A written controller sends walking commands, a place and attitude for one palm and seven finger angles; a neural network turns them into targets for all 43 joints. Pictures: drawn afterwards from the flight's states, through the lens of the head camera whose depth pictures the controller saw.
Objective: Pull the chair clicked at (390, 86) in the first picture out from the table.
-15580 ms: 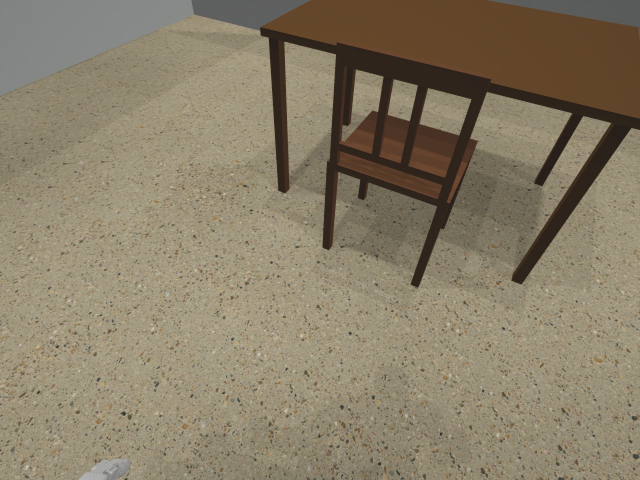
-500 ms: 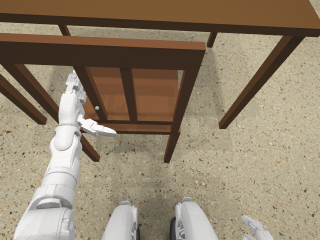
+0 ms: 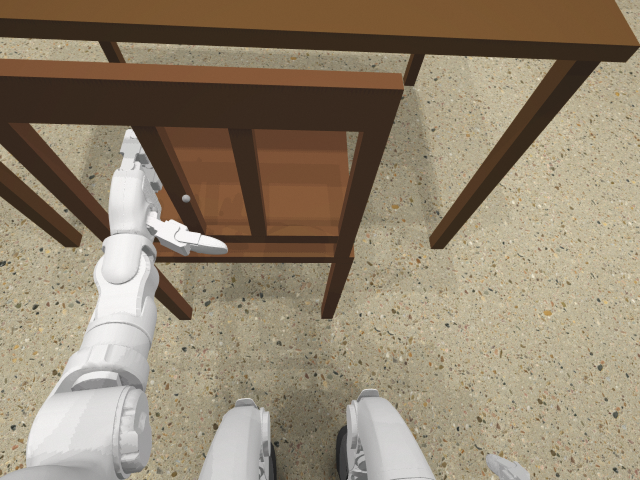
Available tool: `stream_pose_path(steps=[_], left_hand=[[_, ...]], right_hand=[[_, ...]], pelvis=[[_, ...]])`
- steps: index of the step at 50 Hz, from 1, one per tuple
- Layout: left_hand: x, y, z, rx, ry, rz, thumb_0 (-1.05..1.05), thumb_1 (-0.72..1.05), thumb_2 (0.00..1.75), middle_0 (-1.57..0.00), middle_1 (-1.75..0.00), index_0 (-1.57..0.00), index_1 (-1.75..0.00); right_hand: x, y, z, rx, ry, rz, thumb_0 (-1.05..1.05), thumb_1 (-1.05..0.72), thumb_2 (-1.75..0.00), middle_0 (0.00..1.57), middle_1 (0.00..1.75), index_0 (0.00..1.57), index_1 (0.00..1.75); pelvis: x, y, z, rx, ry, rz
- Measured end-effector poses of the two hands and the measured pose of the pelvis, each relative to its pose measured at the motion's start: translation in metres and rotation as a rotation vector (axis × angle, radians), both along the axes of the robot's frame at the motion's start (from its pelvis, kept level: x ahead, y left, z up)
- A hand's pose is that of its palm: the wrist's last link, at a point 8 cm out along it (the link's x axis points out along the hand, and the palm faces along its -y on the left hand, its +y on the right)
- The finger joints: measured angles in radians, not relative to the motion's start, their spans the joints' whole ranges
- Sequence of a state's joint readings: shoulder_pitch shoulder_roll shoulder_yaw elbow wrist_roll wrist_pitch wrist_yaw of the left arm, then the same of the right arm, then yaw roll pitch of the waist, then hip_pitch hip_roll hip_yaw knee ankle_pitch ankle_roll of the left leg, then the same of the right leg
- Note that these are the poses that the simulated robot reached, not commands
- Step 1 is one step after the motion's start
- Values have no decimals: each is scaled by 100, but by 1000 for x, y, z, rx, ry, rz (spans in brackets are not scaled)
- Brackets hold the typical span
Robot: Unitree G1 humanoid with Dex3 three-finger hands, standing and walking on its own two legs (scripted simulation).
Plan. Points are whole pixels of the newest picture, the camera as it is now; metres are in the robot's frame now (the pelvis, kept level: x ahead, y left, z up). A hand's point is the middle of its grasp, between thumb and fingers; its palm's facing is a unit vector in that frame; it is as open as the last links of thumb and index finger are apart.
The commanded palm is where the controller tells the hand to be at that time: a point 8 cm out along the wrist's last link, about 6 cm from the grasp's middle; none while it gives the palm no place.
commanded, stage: push the fingers through the gap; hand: left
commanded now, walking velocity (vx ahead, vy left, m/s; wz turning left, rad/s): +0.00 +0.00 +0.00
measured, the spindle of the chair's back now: (177, 186) +0.48 +0.17 +0.00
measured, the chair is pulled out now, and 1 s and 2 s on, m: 0.00 0.00 0.06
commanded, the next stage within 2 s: hook a spindle and tug to test in 0.06 s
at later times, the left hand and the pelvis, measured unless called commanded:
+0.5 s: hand (185, 197) +0.45 +0.15 +0.02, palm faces +0.00 -1.00 -0.04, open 15.6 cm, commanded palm +0.43 +0.20 +0.02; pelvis +0.00 +0.01 +0.00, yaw +0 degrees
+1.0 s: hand (187, 197) +0.45 +0.15 +0.02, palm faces +0.01 -1.00 -0.04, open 6.1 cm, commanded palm +0.43 +0.19 +0.02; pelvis +0.00 +0.01 +0.00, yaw +0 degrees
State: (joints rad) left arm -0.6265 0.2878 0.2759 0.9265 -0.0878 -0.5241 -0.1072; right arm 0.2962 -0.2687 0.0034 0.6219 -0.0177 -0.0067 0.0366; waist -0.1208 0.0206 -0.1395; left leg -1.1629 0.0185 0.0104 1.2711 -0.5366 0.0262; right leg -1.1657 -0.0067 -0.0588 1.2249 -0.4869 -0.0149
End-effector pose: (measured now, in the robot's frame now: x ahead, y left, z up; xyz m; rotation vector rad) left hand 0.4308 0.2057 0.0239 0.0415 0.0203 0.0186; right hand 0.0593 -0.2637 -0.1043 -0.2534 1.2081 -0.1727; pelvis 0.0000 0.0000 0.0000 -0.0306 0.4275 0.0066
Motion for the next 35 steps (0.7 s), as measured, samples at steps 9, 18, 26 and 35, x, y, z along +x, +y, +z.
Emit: stream_pose_path(steps=[9,18,26,35], left_hand=[[6,-2,1,1,-9,-18,-1,-50,30,-6,-8,-6,-8],[5,3,-2,-7,-8,-2,-1,-50,30,-12,-25,-12,-25],[3,1,-2,-7,-2,-19,-1,-49,30,-23,-61,-24,-62],[-1,-1,2,-11,-20,-11,-1,-25,41,-39,-109,-39,-110]], right_hand=[[6,2,0,-9,-14,7,1,-90,-90,20,30,20,30],[11,6,1,-8,-18,10,0,-90,-90,20,30,20,30],[14,10,1,-1,-12,12,0,-90,-90,20,30,20,30],[16,12,3,5,-26,8,0,-90,-90,20,30,20,30]], pelvis=[[0,4,-2,-6,4,3],[2,7,-1,-8,7,0],[3,9,0,-13,5,5],[4,10,1,-11,-1,0]])
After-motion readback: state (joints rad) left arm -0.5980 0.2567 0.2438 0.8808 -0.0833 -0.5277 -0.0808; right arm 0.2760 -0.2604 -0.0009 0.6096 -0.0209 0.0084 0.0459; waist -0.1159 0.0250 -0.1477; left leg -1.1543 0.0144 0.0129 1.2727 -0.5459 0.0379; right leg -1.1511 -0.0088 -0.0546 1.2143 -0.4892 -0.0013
